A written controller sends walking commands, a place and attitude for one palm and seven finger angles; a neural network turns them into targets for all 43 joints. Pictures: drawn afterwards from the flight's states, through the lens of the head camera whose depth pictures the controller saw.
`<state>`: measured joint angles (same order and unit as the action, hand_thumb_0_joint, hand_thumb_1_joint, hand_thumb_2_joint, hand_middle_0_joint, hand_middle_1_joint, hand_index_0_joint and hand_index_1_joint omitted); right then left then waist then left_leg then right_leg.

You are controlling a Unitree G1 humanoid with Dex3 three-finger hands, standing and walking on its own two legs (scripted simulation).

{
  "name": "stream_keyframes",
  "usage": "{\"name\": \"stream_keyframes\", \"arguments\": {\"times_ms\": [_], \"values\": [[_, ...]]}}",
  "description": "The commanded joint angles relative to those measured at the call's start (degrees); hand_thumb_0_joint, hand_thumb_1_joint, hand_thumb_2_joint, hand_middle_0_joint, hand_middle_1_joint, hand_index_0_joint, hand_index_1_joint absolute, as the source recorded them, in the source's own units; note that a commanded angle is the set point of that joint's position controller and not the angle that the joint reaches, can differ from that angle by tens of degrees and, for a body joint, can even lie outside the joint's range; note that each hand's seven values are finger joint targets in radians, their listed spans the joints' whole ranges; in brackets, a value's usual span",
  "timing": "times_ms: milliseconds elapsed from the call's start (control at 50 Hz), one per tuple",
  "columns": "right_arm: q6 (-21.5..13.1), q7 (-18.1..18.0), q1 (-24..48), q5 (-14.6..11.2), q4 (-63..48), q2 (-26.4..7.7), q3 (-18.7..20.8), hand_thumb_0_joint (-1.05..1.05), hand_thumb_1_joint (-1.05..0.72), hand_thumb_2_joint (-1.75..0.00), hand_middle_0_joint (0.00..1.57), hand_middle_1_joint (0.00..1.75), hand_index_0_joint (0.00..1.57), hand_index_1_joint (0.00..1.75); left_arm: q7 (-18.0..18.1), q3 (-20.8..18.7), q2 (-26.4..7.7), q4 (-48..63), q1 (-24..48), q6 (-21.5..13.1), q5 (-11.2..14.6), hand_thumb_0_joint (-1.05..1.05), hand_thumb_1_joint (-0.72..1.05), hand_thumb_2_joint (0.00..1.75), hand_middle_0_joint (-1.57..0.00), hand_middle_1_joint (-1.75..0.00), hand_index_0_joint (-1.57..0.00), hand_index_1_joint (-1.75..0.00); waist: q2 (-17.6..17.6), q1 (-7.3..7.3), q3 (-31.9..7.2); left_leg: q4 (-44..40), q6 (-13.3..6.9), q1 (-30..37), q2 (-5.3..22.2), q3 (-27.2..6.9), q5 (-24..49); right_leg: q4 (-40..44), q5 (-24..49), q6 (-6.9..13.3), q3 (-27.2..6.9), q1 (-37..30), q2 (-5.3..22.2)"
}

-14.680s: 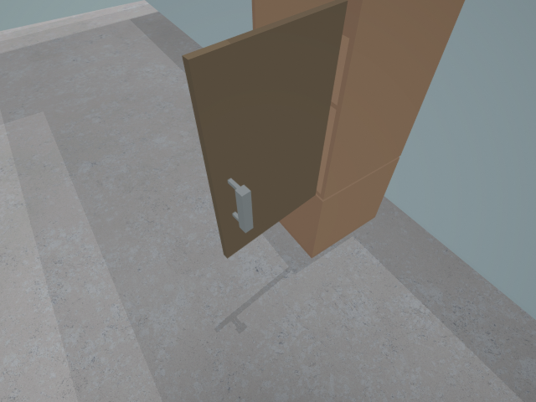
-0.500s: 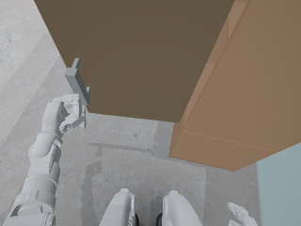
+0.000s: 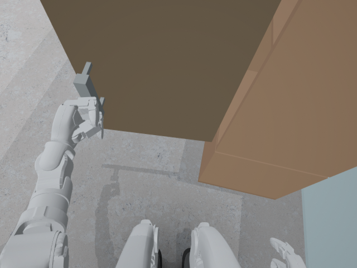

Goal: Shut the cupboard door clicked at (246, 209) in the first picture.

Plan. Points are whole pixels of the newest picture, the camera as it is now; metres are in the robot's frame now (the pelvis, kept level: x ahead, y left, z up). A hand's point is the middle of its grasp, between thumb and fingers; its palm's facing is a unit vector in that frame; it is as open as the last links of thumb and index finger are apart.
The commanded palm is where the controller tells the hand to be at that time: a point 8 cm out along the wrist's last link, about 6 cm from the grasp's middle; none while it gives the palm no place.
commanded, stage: push the door shut along its arc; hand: left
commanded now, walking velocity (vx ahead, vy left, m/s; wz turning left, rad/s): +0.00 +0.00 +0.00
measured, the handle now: (93, 92) +0.50 +0.22 +0.03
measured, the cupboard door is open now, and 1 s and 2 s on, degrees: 96 77 65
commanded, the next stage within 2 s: pull the fist back off the door in 1.66 s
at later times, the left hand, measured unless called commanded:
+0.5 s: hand (107, 104) +0.46 +0.18 +0.03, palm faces -0.24 -0.97 -0.03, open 3.2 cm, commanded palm +0.47 +0.20 +0.03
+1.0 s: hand (126, 84) +0.53 +0.14 +0.03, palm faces -0.35 -0.94 -0.01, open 3.1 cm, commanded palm +0.54 +0.15 +0.03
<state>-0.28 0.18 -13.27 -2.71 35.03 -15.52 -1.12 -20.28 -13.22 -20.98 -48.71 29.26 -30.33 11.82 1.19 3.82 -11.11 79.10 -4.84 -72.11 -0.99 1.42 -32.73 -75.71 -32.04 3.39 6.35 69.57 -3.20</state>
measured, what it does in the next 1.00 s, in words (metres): stands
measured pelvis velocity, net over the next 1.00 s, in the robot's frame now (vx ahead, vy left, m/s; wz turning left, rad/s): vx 0.00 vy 0.01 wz -0.04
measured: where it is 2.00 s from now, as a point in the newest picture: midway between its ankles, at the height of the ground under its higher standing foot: outside the picture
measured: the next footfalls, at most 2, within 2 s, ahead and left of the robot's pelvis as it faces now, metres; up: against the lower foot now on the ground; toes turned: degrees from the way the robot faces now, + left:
none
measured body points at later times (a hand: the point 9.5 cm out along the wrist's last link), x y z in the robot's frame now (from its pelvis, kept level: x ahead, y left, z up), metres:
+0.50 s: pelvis -0.01 +0.01 -0.01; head +0.14 +0.04 +0.41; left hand +0.47 +0.23 +0.03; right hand +0.06 -0.27 -0.12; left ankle +0.03 +0.07 -0.60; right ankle +0.03 -0.09 -0.60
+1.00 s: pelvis +0.00 +0.01 -0.02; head +0.17 +0.05 +0.39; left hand +0.54 +0.20 +0.03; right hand +0.02 -0.26 -0.12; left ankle +0.03 +0.07 -0.60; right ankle +0.03 -0.09 -0.60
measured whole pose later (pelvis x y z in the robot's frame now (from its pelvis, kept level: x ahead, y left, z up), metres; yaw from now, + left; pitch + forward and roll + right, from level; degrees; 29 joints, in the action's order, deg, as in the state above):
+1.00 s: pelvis +0.00 +0.01 -0.02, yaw -2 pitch +32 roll -7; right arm -1.0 0.4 -18.3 -1.5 37.4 -15.9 -3.4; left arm -27.1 -12.7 -31.4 -68.8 59.7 -21.5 6.5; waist 3.1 12.1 -10.5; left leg 84.3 -5.6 -83.0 -0.1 -0.1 -33.5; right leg -78.5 -31.7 2.9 8.2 79.2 -4.0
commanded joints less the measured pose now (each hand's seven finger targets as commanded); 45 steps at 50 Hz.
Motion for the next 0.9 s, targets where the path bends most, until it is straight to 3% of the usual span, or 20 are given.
{"name": "stream_keyframes", "arguments": {"times_ms": [0, 40, 100, 160, 200, 260, 320, 380, 500, 580, 720, 740, 800, 860, 880], "values": [[-1.70, -1.01, -5.39, 0.22, -3.49, -10.52, 3.76, 0.00, -0.90, -0.90, 0.20, 0.30, 0.20, 0.30, -2.13, -0.92, -10.75, 7.80, 26.25, -3.46, 0.74, 0.00, 0.90, 0.90, -1.30, -1.50, -1.30, -1.50, 6.24, 2.84, -25.82, -9.07, 3.58, 22.74, 1.68, -8.87, 17.32, 8.25, 12.90, -0.51, -6.71, -7.16, 0.74], [-1.13, -0.97, -5.99, 0.10, -3.41, -10.86, 3.71, 0.00, -0.90, -0.90, 0.20, 0.30, 0.20, 0.30, -3.13, -2.33, -12.64, 4.88, 25.34, -2.05, 0.35, 0.00, 0.90, 0.90, -1.30, -1.50, -1.30, -1.50, 5.48, 2.26, -26.78, -9.00, 3.71, 22.89, 1.84, -8.95, 19.84, 7.80, 14.90, -0.51, -6.35, -7.98, 0.75], [-0.87, -0.84, -6.54, -0.18, -3.35, -10.89, 3.83, 0.00, -0.90, -0.90, 0.20, 0.30, 0.20, 0.30, -4.41, -0.05, -10.81, 4.89, 30.49, -0.83, 0.65, 0.00, 0.90, 0.90, -1.30, -1.50, -1.30, -1.50, 7.41, 3.52, -27.50, -8.77, 3.77, 25.34, 2.00, -9.77, 21.48, 7.61, 15.29, -0.44, -5.89, -5.37, 0.77], [-0.59, -0.95, -7.02, -0.18, -2.92, -11.28, 3.69, 0.00, -0.90, -0.90, 0.20, 0.30, 0.20, 0.30, -4.61, -1.60, -13.33, 3.14, 32.80, -0.60, 0.41, 0.00, 0.90, 0.90, -1.30, -1.50, -1.30, -1.50, 5.96, 3.72, -27.07, -8.54, 3.54, 23.35, 2.00, -9.85, 19.31, 7.94, 13.72, -0.53, -6.06, -5.58, 0.68], [-0.79, -1.07, -7.45, -0.18, -2.48, -11.12, 3.51, 0.00, -0.90, -0.90, 0.20, 0.30, 0.20, 0.30, -4.78, 0.23, -11.80, 2.28, 37.46, -0.81, 0.33, 0.00, 0.90, 0.90, -1.30, -1.50, -1.30, -1.50, 4.74, 5.53, -26.12, -7.92, 3.00, 21.89, 1.90, -9.93, 17.81, 8.09, 12.81, -0.59, -6.24, -4.86, 0.60], [-0.75, -1.13, -7.93, -0.10, -1.89, -11.57, 3.42, 0.00, -0.90, -0.90, 0.20, 0.30, 0.20, 0.30, -4.99, -0.12, -13.31, -0.36, 39.08, -0.79, -0.65, 0.00, 0.90, 0.90, -1.30, -1.50, -1.30, -1.50, 6.20, 5.77, -26.14, -7.77, 3.05, 21.76, 2.03, -10.26, 15.93, 8.02, 10.73, -0.45, -6.10, -2.63, 0.47], [-1.09, -0.96, -8.63, 0.10, -1.34, -11.79, 3.57, 0.00, -0.90, -0.90, 0.20, 0.30, 0.20, 0.30, -5.70, 2.04, -11.81, 0.79, 42.79, -1.33, -0.79, 0.00, 0.90, 0.90, -1.30, -1.50, -1.30, -1.50, 9.98, 6.39, -28.62, -8.12, 3.60, 26.15, 2.26, -11.48, 17.16, 7.67, 10.83, -0.22, -5.59, 0.09, 0.46], [-0.87, -0.85, -9.39, 0.01, -1.00, -12.28, 3.44, 0.00, -0.90, -0.90, 0.20, 0.30, 0.20, 0.30, -6.20, 0.92, -13.52, -1.80, 42.86, -0.31, -0.92, 0.00, 0.90, 0.90, -1.30, -1.50, -1.30, -1.50, 9.00, 6.67, -28.21, -8.46, 3.72, 26.37, 2.50, -12.49, 16.83, 7.56, 10.46, -0.11, -5.09, 1.02, 0.28], [-1.18, -0.92, -10.71, 0.23, -0.29, -12.59, 3.29, 0.00, -0.90, -0.90, 0.20, 0.30, 0.20, 0.30, -6.10, 2.40, -13.04, -2.25, 49.62, 0.23, -1.72, 0.00, 0.90, 0.90, -1.30, -1.50, -1.30, -1.50, 10.71, 8.51, -28.33, -8.96, 4.04, 28.87, 3.05, -14.69, 16.28, 6.92, 10.00, -0.09, -4.42, 5.00, 0.21], [-1.27, -0.91, -11.26, 0.39, 0.00, -12.89, 2.76, 0.00, -0.90, -0.90, 0.20, 0.30, 0.20, 0.30, -5.74, 1.88, -14.84, -4.85, 52.79, 1.02, -2.73, 0.00, 0.90, 0.90, -1.30, -1.50, -1.30, -1.50, 11.26, 9.24, -27.02, -8.41, 3.81, 26.40, 3.03, -14.74, 13.74, 6.59, 8.72, -0.11, -4.45, 5.89, 0.14], [-1.64, -0.86, -13.00, 0.95, 0.68, -13.47, 2.85, 0.00, -0.90, -0.90, 0.20, 0.30, 0.20, 0.30, -7.56, 2.56, -15.41, -4.70, 57.05, 1.75, -3.26, 0.00, 0.90, 0.90, -1.30, -1.50, -1.30, -1.50, 14.77, 10.11, -31.03, -7.63, 4.89, 32.48, 3.86, -17.06, 19.83, 5.30, 10.84, 0.03, -3.57, 9.59, 0.09], [-1.59, -0.75, -12.99, 0.92, 0.50, -13.31, 2.85, 0.00, -0.90, -0.90, 0.20, 0.30, 0.20, 0.30, -7.91, 3.51, -14.19, -5.29, 56.48, 2.42, -3.27, 0.00, 0.90, 0.90, -1.30, -1.50, -1.30, -1.50, 15.23, 10.22, -31.39, -7.50, 4.82, 32.77, 3.78, -16.92, 20.34, 5.41, 11.03, 0.00, -3.55, 9.77, 0.10], [-1.58, -0.82, -13.65, 0.98, 0.76, -13.43, 2.55, 0.00, -0.90, -0.90, 0.20, 0.30, 0.20, 0.30, -7.98, 2.72, -15.32, -7.31, 58.58, 3.71, -3.47, 0.00, 0.90, 0.90, -1.30, -1.50, -1.30, -1.50, 14.53, 11.14, -29.33, -7.24, 4.54, 31.68, 3.86, -17.12, 19.68, 5.22, 10.90, -0.01, -3.31, 11.01, -0.06], [-1.45, -1.08, -14.40, 1.16, 0.70, -13.39, 2.25, 0.00, -0.90, -0.90, 0.20, 0.30, 0.20, 0.30, -7.48, 0.94, -17.57, -7.83, 60.03, 4.99, -4.04, 0.00, 0.90, 0.90, -1.30, -1.50, -1.30, -1.50, 13.07, 11.52, -29.95, -5.88, 3.72, 28.73, 3.71, -15.54, 20.31, 5.29, 11.61, -0.16, -3.62, 8.72, -0.26], [-1.47, -1.08, -14.61, 1.29, 0.46, -13.29, 2.17, 0.00, -0.90, -0.90, 0.20, 0.30, 0.20, 0.30, -7.35, -0.11, -18.68, -7.55, 60.01, 5.23, -4.13, 0.00, 0.90, 0.90, -1.30, -1.50, -1.30, -1.50, 13.36, 10.97, -30.59, -5.60, 3.66, 28.08, 3.50, -15.03, 21.06, 5.14, 11.85, -0.07, -3.70, 7.61, -0.29]]}}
